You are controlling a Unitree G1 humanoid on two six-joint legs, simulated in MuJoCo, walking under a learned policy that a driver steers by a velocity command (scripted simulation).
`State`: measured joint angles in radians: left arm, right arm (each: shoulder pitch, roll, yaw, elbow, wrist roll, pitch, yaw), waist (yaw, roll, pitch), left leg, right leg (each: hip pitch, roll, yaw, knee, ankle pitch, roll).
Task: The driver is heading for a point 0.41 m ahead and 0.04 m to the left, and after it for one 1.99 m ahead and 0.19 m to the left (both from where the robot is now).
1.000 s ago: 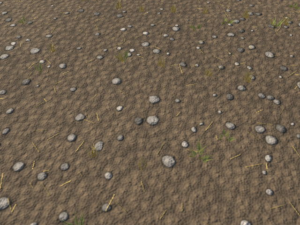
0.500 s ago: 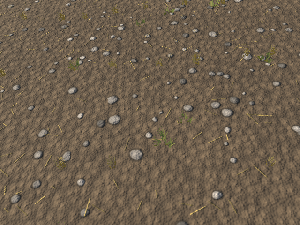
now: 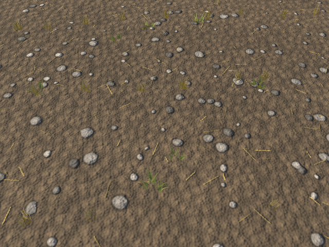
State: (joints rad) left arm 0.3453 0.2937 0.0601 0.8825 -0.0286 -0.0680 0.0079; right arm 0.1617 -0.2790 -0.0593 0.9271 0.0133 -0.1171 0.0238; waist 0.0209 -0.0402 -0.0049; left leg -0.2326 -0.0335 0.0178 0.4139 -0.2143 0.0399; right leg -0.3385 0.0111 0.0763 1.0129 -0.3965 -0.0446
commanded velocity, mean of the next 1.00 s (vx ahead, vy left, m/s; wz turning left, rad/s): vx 0.26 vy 0.00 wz -0.02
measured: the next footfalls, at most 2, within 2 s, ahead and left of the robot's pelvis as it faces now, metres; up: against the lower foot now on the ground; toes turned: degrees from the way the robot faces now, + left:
right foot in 0.38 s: +0.39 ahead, -0.13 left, +0.00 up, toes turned -2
left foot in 0.78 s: +0.43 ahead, +0.11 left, +0.00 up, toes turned +0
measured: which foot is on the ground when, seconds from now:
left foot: down 0.00-0.38, up 0.40-0.76, down 0.78-1.00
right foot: up 0.00-0.36, down 0.38-1.00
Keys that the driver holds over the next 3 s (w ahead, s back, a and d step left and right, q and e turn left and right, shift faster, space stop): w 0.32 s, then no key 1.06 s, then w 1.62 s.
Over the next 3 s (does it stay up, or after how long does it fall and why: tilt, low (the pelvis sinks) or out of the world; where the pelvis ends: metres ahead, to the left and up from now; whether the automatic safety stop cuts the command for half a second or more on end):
stays up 1.10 0.06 0.01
